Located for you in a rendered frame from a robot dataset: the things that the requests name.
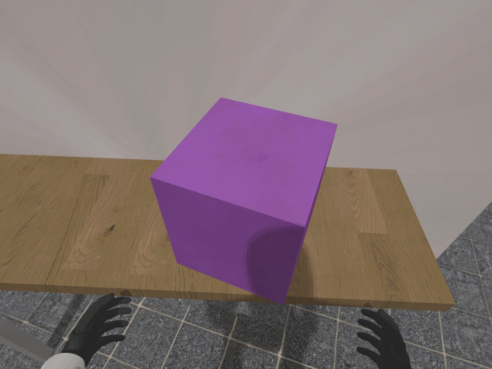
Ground robot left forearm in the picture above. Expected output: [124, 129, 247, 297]
[41, 353, 85, 369]

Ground carton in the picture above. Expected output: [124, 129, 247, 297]
[150, 98, 337, 305]

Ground table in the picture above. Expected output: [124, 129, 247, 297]
[0, 154, 456, 361]

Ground robot left hand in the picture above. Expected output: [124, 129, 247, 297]
[61, 293, 131, 367]

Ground robot right hand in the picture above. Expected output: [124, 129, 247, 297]
[357, 309, 411, 369]

